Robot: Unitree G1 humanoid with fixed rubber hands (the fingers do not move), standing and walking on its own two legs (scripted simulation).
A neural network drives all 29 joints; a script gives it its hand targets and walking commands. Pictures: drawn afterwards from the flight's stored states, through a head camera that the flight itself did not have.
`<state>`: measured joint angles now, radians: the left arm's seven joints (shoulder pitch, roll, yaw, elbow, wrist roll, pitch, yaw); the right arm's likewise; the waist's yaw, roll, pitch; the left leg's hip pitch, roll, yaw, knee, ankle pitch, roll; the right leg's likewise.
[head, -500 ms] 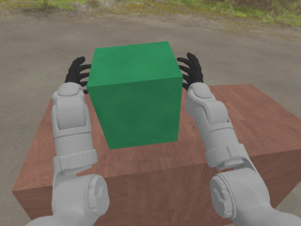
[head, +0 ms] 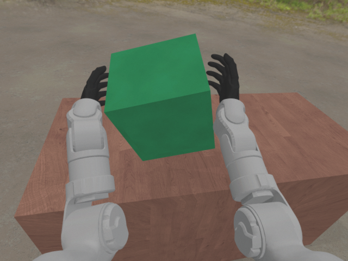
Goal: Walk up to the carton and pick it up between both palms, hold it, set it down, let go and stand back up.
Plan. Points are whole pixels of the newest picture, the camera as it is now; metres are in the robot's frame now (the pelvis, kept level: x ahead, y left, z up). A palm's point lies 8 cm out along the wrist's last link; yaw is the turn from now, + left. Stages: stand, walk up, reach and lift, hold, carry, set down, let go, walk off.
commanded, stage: set down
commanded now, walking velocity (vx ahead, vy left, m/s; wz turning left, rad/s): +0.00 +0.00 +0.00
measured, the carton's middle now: (166, 103) +0.43 +0.01 +0.20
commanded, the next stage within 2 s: none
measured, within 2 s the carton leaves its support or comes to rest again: neither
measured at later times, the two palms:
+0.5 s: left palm (101, 111) +0.40 +0.16 +0.19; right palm (225, 112) +0.37 -0.13 +0.21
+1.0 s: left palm (107, 116) +0.43 +0.15 +0.16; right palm (222, 121) +0.38 -0.13 +0.18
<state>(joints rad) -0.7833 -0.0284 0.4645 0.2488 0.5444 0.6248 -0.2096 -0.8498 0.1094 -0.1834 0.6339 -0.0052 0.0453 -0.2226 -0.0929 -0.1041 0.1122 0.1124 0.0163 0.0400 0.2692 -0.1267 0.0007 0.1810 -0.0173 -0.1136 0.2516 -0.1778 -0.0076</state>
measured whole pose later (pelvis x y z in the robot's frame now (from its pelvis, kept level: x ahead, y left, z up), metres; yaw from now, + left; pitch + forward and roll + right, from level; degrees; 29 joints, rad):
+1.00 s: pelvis +0.01 +0.02 +0.00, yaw -2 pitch -10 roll -1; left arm -0.80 -0.01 0.41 0.60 0.46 0.38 -0.11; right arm -0.76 0.13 -0.34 0.80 -0.11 -0.17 -0.21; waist -0.07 -0.11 0.12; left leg 0.04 0.01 0.09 0.28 -0.15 0.02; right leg 0.12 -0.03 -0.09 0.20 -0.15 0.02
